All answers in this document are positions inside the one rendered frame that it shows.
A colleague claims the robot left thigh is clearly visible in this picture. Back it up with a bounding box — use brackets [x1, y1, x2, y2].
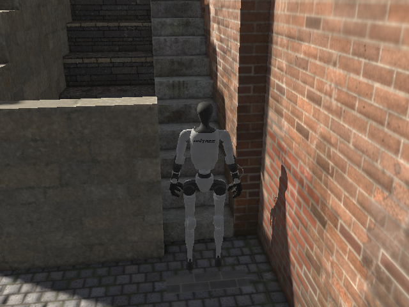
[183, 180, 196, 230]

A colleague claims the left robot shin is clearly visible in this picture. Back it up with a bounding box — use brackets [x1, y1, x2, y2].
[185, 218, 194, 262]

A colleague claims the robot left hand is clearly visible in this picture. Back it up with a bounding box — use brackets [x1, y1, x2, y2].
[169, 182, 183, 197]

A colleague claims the robot right hand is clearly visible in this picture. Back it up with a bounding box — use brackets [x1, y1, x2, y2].
[228, 182, 242, 198]

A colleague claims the right robot upper arm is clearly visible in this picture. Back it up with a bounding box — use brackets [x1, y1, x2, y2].
[218, 129, 235, 164]

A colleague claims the left robot upper arm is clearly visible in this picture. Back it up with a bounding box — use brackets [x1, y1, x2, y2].
[175, 129, 191, 164]

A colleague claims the left robot forearm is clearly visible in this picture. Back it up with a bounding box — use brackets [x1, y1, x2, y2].
[171, 155, 182, 184]

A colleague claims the right robot forearm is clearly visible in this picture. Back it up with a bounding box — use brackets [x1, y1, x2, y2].
[228, 155, 240, 184]

